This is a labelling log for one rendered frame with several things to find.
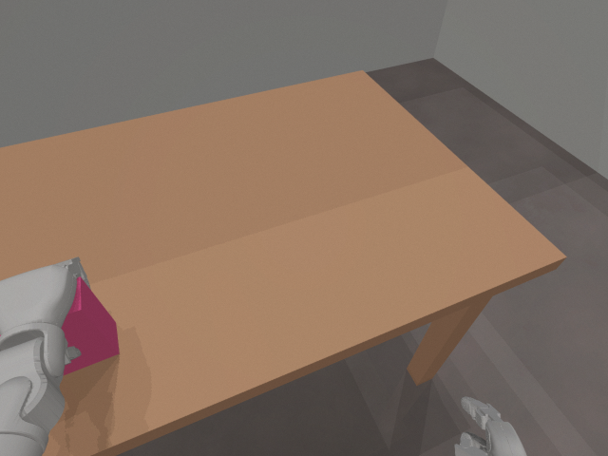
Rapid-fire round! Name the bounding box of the right robot hand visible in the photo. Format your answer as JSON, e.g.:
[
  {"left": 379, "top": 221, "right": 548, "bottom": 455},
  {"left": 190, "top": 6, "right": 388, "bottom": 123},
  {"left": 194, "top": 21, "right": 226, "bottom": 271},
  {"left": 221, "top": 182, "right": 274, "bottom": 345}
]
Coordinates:
[{"left": 455, "top": 396, "right": 527, "bottom": 456}]

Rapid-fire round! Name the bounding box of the sponge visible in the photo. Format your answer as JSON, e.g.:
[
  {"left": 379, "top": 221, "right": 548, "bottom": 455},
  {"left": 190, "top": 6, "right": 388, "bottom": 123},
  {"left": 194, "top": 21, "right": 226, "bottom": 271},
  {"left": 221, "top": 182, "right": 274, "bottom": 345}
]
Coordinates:
[{"left": 0, "top": 277, "right": 120, "bottom": 375}]

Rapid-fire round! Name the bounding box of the left robot forearm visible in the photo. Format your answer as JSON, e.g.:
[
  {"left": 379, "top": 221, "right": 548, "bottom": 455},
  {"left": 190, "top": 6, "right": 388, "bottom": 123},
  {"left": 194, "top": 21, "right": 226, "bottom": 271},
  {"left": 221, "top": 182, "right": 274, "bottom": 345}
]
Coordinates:
[{"left": 0, "top": 323, "right": 65, "bottom": 456}]

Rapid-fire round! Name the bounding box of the left robot hand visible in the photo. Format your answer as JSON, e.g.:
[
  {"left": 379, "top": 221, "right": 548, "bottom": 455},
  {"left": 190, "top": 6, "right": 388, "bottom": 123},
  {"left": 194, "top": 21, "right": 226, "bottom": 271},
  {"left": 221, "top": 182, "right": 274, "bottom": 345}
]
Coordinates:
[{"left": 0, "top": 257, "right": 91, "bottom": 365}]

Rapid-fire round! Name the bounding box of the table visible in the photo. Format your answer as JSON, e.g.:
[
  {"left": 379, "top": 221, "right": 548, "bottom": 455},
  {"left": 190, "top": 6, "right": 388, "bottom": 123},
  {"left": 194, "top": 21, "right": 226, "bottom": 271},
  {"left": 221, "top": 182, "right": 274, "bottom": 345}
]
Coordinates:
[{"left": 0, "top": 70, "right": 567, "bottom": 456}]

